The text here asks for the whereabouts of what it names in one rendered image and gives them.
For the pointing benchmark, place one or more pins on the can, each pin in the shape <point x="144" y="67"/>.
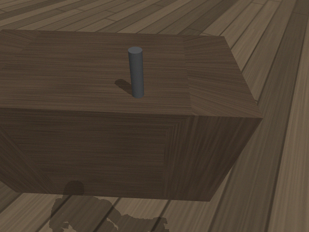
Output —
<point x="136" y="71"/>

